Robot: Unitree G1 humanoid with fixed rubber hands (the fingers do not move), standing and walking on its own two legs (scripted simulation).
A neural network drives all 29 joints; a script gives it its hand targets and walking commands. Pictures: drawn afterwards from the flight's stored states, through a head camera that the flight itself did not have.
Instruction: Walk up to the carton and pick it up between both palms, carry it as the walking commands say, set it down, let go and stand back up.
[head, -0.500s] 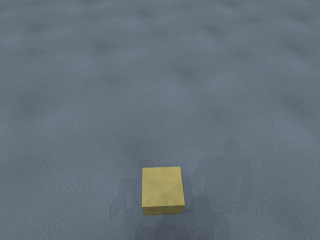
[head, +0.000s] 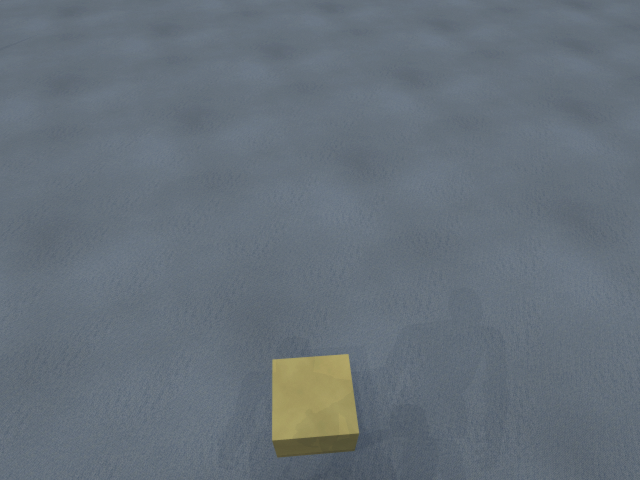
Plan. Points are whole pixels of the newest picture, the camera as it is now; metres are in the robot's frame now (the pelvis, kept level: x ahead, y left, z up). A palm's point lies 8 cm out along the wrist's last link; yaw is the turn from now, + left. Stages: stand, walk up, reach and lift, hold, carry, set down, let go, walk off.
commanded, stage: walk up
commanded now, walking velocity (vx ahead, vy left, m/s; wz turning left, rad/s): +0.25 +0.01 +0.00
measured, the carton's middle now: (313, 405) +0.45 +0.03 -0.68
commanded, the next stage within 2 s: stand in 1.42 s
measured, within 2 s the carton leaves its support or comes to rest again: neither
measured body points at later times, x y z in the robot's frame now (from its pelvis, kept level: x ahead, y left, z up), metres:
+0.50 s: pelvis +0.07 +0.05 +0.00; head +0.08 +0.07 +0.45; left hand +0.06 +0.29 -0.16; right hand +0.18 -0.18 -0.13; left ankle +0.09 +0.13 -0.73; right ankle +0.01 -0.12 -0.71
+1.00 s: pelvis +0.04 +0.05 +0.00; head +0.04 +0.05 +0.45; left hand +0.08 +0.28 -0.15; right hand +0.06 -0.18 -0.15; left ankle +0.09 +0.13 -0.73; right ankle +0.02 -0.07 -0.73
